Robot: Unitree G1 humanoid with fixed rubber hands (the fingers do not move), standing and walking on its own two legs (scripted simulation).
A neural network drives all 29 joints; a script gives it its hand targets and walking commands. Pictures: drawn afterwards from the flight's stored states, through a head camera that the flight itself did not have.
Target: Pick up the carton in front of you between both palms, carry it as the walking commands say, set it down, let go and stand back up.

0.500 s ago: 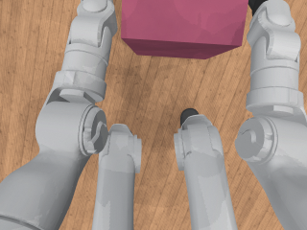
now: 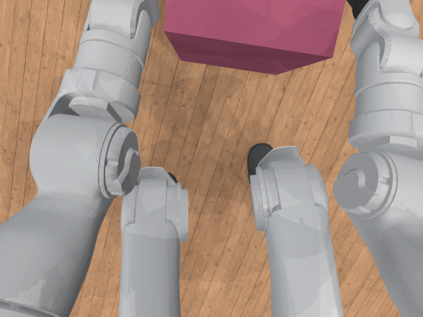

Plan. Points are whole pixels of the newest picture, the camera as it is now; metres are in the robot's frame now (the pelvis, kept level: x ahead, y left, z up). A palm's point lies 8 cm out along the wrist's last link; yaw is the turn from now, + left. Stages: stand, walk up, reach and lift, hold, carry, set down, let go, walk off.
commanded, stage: set down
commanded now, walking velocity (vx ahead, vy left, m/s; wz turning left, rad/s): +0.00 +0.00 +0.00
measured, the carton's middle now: out of the picture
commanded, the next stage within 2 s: none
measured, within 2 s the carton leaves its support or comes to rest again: rests again in 0.02 s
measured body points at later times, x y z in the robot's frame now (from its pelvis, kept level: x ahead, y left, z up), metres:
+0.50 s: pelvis -0.01 +0.00 -0.01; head +0.38 -0.03 +0.22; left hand +0.59 +0.03 -0.19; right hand +0.51 -0.27 -0.19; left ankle +0.08 +0.12 -0.36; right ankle +0.12 -0.15 -0.36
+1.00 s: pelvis -0.01 -0.01 -0.02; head +0.38 -0.04 +0.18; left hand +0.60 +0.07 -0.22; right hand +0.51 -0.31 -0.22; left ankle +0.08 +0.12 -0.36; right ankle +0.12 -0.14 -0.36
